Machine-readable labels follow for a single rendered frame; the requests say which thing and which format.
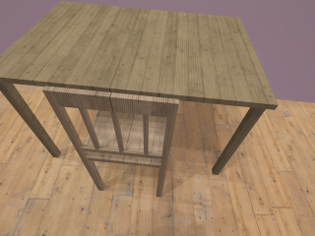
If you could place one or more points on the chair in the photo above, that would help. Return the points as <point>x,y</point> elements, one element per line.
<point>127,129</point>

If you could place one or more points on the table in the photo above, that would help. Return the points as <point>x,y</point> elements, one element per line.
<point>186,56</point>

